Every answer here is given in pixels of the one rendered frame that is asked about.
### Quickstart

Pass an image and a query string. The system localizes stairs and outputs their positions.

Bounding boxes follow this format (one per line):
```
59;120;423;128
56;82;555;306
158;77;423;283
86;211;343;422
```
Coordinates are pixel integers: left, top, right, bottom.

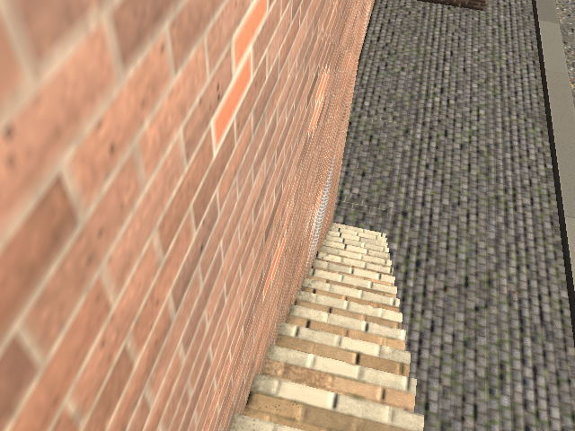
230;223;424;431

